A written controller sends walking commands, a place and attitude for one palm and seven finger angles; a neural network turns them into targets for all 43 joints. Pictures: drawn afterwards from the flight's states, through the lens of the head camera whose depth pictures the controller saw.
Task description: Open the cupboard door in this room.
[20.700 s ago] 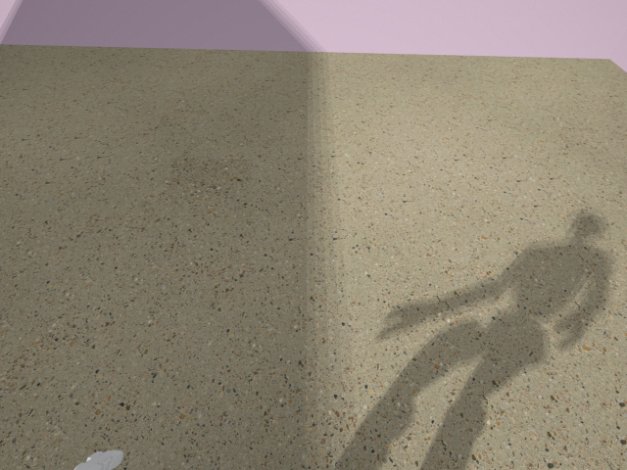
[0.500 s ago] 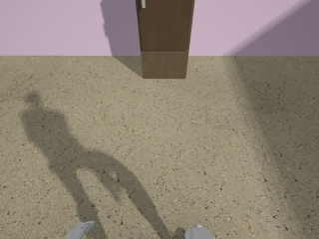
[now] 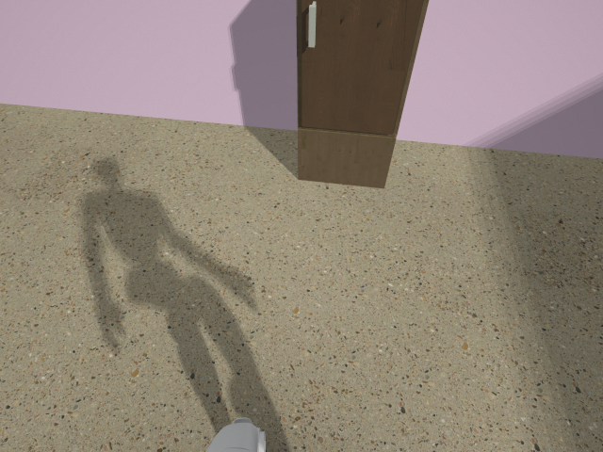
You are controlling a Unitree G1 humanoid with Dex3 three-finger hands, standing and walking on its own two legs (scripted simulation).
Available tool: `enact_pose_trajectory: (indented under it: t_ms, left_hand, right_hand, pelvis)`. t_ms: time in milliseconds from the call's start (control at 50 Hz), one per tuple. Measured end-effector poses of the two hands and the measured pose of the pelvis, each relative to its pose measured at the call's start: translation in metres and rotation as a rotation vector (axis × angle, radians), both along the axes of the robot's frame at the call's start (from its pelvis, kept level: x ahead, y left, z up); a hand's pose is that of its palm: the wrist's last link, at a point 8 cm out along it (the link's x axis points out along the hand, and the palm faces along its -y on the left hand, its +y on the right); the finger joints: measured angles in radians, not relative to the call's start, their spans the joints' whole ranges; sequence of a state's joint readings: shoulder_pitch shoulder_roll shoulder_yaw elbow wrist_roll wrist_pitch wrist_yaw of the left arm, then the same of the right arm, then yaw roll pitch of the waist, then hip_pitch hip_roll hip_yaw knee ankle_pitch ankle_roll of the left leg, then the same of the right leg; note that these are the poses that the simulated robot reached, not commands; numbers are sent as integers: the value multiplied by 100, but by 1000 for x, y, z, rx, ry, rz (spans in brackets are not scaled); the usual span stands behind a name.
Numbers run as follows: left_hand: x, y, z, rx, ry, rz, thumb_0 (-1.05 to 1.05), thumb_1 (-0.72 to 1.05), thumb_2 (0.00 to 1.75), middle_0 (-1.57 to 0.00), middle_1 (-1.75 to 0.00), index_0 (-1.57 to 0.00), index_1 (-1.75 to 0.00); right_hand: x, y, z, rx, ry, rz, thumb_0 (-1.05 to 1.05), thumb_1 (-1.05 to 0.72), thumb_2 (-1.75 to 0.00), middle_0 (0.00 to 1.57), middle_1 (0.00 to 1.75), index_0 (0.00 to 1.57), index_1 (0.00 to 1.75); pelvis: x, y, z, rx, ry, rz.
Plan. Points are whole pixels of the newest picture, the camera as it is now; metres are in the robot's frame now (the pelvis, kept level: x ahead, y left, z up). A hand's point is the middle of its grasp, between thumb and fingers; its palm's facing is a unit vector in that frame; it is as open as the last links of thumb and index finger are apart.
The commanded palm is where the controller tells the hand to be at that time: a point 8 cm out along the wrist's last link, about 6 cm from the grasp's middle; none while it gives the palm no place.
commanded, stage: turn or walk to find it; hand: left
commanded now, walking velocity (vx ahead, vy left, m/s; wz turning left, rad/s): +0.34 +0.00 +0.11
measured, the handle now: (313, 24) +1.38 +0.08 -0.01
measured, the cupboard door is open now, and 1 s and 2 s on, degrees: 0 0 0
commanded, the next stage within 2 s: stand and wait in 0.06 s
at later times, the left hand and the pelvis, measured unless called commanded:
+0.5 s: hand (186, 392) +0.23 +0.22 -0.17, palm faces +0.04 -0.97 -0.23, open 7.3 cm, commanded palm none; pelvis +0.16 +0.03 +0.00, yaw +1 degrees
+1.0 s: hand (216, 419) +0.19 +0.16 -0.17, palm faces +0.06 -0.98 -0.21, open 7.3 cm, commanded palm none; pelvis +0.21 -0.01 +0.00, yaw +1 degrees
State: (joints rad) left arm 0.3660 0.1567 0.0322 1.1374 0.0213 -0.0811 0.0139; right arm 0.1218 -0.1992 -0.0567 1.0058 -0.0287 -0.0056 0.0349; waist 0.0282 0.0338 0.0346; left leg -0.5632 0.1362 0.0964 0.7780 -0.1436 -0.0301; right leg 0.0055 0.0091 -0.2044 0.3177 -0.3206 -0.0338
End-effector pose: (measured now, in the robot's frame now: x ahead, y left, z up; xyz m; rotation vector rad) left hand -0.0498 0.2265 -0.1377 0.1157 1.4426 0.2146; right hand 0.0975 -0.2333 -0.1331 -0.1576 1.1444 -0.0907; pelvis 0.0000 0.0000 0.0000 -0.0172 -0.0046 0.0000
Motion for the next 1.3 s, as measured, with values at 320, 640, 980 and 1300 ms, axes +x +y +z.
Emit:
enact_pose_trajectory:
  t_ms: [320,640,980,1300]
  left_hand:
    - [156,39,-20,-53,-8,-9,1,91,90,-20,-29,-20,-30]
    - [290,14,4,44,-199,-108,0,93,90,-19,-29,-20,-30]
    - [242,-14,-1,6,-28,-25,0,93,90,-20,-30,-20,-30]
    - [212,-48,-8,-74,21,6,0,90,90,-20,-30,-20,-30]
  right_hand:
    - [106,50,3,-68,18,-40,-2,-95,-90,20,30,21,30]
    - [62,41,-29,62,285,-125,0,-91,-90,19,30,20,30]
    - [77,29,-18,48,331,-95,0,-91,-90,19,30,20,30]
    - [96,19,-15,16,278,-75,0,-91,-90,19,30,20,30]
  pelvis:
    - [127,49,-3,10,-22,3]
    - [186,13,-4,30,-24,15]
    - [207,-6,4,27,-11,22]
    - [205,-9,4,23,-18,25]
